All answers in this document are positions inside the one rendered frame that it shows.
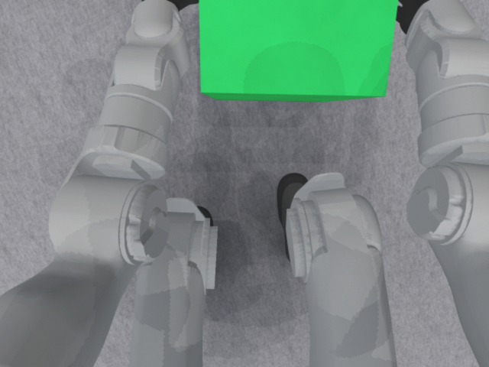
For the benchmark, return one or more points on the carton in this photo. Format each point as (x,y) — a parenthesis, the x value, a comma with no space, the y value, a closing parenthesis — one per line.
(295,50)

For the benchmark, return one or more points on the robot right forearm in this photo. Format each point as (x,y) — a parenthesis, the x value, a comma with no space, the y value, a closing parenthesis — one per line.
(450,60)

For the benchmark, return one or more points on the robot left upper arm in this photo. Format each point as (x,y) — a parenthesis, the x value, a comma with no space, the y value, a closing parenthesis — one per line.
(102,230)

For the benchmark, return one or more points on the robot right foot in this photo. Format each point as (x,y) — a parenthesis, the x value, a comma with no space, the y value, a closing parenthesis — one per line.
(287,188)

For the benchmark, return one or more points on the robot left thigh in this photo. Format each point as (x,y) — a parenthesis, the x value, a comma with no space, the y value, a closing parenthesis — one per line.
(170,296)

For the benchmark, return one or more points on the robot right upper arm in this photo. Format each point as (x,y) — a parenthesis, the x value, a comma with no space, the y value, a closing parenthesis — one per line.
(449,207)

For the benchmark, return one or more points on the right robot hand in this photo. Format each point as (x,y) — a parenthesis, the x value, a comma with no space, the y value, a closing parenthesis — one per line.
(406,13)

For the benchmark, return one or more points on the robot left forearm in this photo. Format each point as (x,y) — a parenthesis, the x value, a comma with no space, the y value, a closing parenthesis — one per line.
(130,140)

